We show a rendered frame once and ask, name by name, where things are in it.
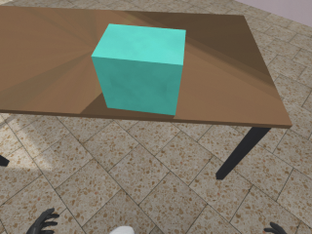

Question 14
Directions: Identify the robot left hand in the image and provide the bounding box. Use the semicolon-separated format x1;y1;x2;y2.
25;208;59;234

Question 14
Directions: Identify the carton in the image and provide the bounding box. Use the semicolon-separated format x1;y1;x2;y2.
91;23;186;115

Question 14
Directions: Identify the table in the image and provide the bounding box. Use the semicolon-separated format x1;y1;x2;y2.
0;5;293;180

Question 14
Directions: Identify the robot right hand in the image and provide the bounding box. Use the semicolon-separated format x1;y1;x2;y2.
263;222;287;234

